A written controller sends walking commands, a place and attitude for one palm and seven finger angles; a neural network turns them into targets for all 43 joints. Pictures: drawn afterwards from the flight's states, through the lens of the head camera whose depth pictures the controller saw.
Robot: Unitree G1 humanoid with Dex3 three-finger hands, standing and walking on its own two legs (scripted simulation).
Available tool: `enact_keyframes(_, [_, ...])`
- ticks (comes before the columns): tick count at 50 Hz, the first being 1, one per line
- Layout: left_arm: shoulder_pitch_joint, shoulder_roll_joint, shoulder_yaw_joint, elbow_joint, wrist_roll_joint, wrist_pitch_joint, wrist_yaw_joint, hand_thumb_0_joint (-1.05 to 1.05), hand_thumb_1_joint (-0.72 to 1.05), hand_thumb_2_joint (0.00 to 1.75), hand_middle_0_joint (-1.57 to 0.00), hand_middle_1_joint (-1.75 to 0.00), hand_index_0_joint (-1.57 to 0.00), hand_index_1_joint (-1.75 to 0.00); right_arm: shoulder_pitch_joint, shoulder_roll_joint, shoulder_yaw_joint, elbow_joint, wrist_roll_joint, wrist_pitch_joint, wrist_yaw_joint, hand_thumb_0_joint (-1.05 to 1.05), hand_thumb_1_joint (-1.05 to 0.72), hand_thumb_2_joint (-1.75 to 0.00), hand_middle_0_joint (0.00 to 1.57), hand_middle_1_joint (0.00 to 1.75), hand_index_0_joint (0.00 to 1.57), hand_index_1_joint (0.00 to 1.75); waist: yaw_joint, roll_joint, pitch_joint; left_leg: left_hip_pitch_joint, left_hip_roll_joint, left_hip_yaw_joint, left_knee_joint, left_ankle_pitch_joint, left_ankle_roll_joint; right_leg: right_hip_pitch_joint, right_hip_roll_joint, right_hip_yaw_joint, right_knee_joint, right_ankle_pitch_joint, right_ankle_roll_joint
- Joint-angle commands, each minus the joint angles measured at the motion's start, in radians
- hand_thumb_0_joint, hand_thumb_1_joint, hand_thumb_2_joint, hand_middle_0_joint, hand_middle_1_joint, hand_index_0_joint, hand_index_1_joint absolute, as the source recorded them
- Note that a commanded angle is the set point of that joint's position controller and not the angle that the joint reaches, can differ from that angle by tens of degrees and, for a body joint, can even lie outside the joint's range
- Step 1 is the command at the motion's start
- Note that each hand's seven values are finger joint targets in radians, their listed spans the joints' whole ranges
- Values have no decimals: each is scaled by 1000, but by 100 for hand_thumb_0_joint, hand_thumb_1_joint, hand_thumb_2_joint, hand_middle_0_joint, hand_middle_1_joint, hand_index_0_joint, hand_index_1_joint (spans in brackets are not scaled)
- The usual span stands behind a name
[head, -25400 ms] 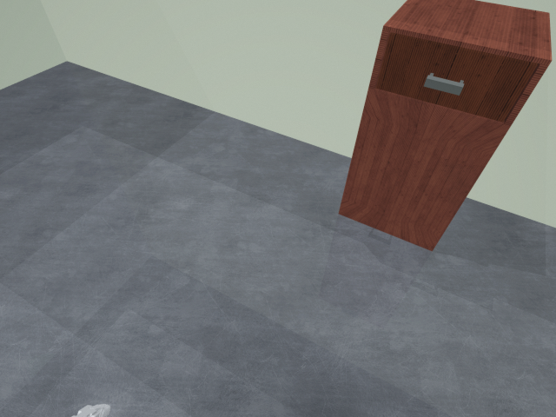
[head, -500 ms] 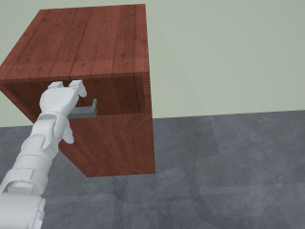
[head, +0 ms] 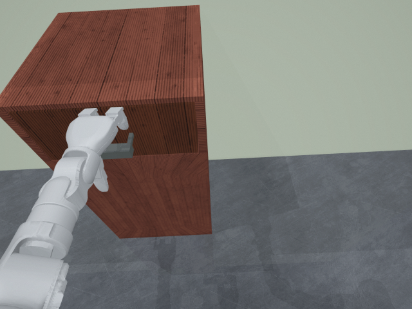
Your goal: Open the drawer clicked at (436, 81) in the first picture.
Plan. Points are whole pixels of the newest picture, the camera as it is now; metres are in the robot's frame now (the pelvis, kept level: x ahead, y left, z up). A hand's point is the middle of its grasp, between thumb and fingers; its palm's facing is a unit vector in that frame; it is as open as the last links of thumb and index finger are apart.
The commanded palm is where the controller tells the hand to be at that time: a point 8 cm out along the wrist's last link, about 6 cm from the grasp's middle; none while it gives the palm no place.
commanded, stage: re-aim the fingers above the handle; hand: left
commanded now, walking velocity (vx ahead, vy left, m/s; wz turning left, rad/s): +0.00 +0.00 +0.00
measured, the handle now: (111, 144) +0.47 +0.26 +0.01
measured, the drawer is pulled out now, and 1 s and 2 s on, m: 0.00 0.00 0.00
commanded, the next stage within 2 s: lower the fingers behind the handle in 0.06 s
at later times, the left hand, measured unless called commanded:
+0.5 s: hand (109, 161) +0.40 +0.23 +0.04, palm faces -0.04 -0.04 -1.00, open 13.8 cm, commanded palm +0.39 +0.25 +0.10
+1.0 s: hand (111, 160) +0.42 +0.24 +0.02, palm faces -0.03 -0.04 -1.00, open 13.8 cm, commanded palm +0.39 +0.25 +0.07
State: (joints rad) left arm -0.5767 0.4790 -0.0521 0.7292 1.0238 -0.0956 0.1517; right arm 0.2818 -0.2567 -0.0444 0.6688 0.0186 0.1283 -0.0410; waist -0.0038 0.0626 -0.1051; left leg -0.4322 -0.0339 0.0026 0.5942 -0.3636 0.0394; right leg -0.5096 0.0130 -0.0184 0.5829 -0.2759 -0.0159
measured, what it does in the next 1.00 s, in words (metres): stands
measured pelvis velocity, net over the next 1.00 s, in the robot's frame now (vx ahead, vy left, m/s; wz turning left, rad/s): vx -0.01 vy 0.00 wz -0.02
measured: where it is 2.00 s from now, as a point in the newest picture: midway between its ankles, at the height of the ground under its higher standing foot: outside the picture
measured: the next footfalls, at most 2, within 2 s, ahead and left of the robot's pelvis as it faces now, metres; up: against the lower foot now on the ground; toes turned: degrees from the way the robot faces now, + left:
none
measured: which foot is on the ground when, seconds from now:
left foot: down 0.00-1.00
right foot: down 0.00-1.00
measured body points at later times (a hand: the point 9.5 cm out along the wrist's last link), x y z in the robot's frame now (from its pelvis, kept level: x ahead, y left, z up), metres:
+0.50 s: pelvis -0.01 +0.00 +0.00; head +0.05 -0.01 +0.44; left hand +0.40 +0.23 +0.10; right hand +0.10 -0.27 -0.13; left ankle -0.05 +0.09 -0.73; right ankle +0.00 -0.11 -0.73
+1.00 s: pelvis -0.01 +0.00 -0.01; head +0.07 -0.01 +0.43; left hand +0.41 +0.24 +0.07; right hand +0.04 -0.28 -0.15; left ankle -0.05 +0.09 -0.73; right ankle +0.00 -0.11 -0.73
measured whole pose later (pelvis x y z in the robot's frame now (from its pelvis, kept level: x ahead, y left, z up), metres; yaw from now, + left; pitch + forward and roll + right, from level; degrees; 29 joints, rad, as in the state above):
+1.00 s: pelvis -0.01 +0.00 -0.01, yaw -1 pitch +16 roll -1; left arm -0.58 0.49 0.02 0.86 1.08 -0.16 0.30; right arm 0.32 -0.27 -0.07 0.70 0.00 0.12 -0.03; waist -0.04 0.04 -0.13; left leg -0.59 -0.02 0.02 0.71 -0.40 0.04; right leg -0.67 0.03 -0.01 0.68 -0.30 -0.02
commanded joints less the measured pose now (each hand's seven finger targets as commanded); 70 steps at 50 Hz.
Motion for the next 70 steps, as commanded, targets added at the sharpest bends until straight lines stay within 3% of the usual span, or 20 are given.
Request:
enact_keyframes(1, [-432,332,178,-208,1,-17,93,0,-50,30,-30,-120,-30,-120,16,-138,-49,-87,-7,-35,-16,0,-90,-90,20,30,20,30,4,-25,-348,88,2,0,-36,481,-14,253,10,7,-4,358,-31])
enact_keyframes(5, [-414,387,228,-189,8,6,127,0,-50,30,-30,-120,-30,-120,7,-138,-48,-76,-10,-35,-16,0,-90,-90,20,30,20,30,22,-15,-384,61,-5,13,-39,482,-14,307,9,15,3,392,-32])
enact_keyframes(7, [-373,355,200,-173,6,26,124,0,-50,30,-30,-120,-30,-120,5,-134,-49,-77,-7,-36,-14,0,-90,-90,20,30,20,30,22,-4,-390,66,-3,18,-38,507,-15,312,9,13,6,422,-30])
enact_keyframes(12, [-322,207,57,-138,-19,61,49,0,-50,30,-30,-120,-30,-120,11,-153,-56,-85,8,-36,-8,0,-90,-90,20,30,20,30,-19,-56,-334,96,12,14,-40,496,-11,250,11,2,-23,386,-23])
enact_keyframes(17, [-346,215,60,-230,-30,-8,7,0,-50,30,-30,-120,-30,-120,9,-151,-57,-97,0,-27,-13,0,-90,-90,20,30,20,30,-25,-48,-314,115,7,-2,-28,491,-6,220,11,6,-24,363,-23])
enact_keyframes(21, [-410,266,125,-282,6,-73,81,0,-50,30,-30,-120,-30,-120,14,-136,-59,-88,-12,-29,-12,0,-90,-90,20,30,20,30,-13,37,-316,130,10,-22,-13,510,-27,148,14,-3,7,303,-36])
enact_keyframes(22, [-436,240,110,-267,14,-77,107,0,-50,30,-30,-120,-30,-120,19,-132,-60,-80,-14,-33,-10,0,-90,-90,20,30,20,30,-22,36,-310,129,11,-24,-4,499,-30,120,16,-8,14,288,-36])
enact_keyframes(25, [-412,322,205,-199,36,-50,187,0,-50,30,-30,-120,-30,-120,22,-135,-55,-62,-23,-37,-4,0,-90,-90,20,30,20,30,4,7,-340,63,2,-17,2,457,-34,146,21,-8,38,279,-40])
enact_keyframes(27, [-440,290,175,-148,44,-14,223,0,-50,30,-30,-120,-30,-120,13,-128,-53,-56,-20,-44,-1,0,-90,-90,20,30,20,30,-10,-6,-330,26,-1,-7,3,403,-28,139,19,-6,40,268,-37])
enact_keyframes(30, [-424,249,130,-56,50,54,227,0,-50,30,-30,-120,-30,-120,19,-137,-54,-51,-18,-46,5,0,-90,-90,20,30,20,30,-16,-14,-375,23,0,3,5,406,-27,154,20,-5,41,281,-34])
enact_keyframes(34, [-424,208,65,-1,32,94,165,0,-50,30,-30,-120,-30,-120,39,-148,-55,-58,-10,-41,1,0,-90,-90,20,30,20,30,-40,-51,-391,27,5,13,10,402,-12,181,16,3,23,318,-24])
enact_keyframes(37, [-439,218,63,10,16,55,110,0,-50,30,-30,-120,-30,-120,50,-155,-52,-66,-7,-38,-15,0,-90,-90,20,30,20,30,-57,-110,-341,-5,3,6,7,345,2,180,12,8,9,299,-18])
enact_keyframes(38, [-449,204,48,-12,12,31,99,0,-50,30,-30,-120,-30,-120,51,-152,-52,-71,-8,-39,-20,0,-90,-90,20,30,20,30,-59,-94,-338,-3,0,5,9,335,5,174,11,12,7,291,-18])
enact_keyframes(40, [-462,257,98,-56,19,-25,96,0,-50,30,-30,-120,-30,-120,60,-151,-55,-71,-15,-40,-27,0,-90,-90,20,30,20,30,-49,-71,-361,0,-2,3,21,355,7,177,11,20,17,304,-22])
enact_keyframes(42, [-431,291,138,-60,28,-65,118,0,-50,30,-30,-120,-30,-120,67,-145,-56,-63,-20,-38,-26,0,-90,-90,20,30,20,30,-34,-29,-366,-11,-1,3,35,371,4,156,13,23,41,313,-27])
enact_keyframes(47, [-304,261,165,-15,43,-63,191,0,-50,30,-30,-120,-30,-120,79,-142,-65,-55,-25,-35,6,0,-90,-90,20,30,20,30,-2,-1,-357,-54,4,7,62,433,-14,106,23,9,81,327,-35])
enact_keyframes(54, [-382,256,138,15,72,31,268,0,-50,30,-30,-120,-30,-120,86,-154,-71,-37,-23,-32,22,0,-90,-90,20,30,20,30,-36,-24,-396,-69,7,15,76,392,-11,88,25,9,90,310,-29])
enact_keyframes(61, [-358,298,132,147,50,97,210,0,-50,30,-30,-120,-30,-120,73,-166,-49,-37,-15,-17,6,0,-90,-90,20,30,20,30,-36,-90,-346,-152,-2,29,54,272,1,137,15,24,64,263,-17])
enact_keyframes(64, [-348,267,91,188,55,91,175,0,-50,30,-30,-120,-30,-120,68,-166,-40,-48,-8,-16,-4,0,-90,-90,20,30,20,30,-47,-102,-268,-177,-2,30,49,211,4,88,16,19,48,199,-17])
enact_keyframes(70, [-332,274,96,187,57,42,146,0,-50,30,-30,-120,-30,-120,79,-165,-37,-68,-10,-20,-12,0,-90,-90,20,30,20,30,-41,-89,-284,-204,-4,32,71,186,5,71,15,28,63,181,-20])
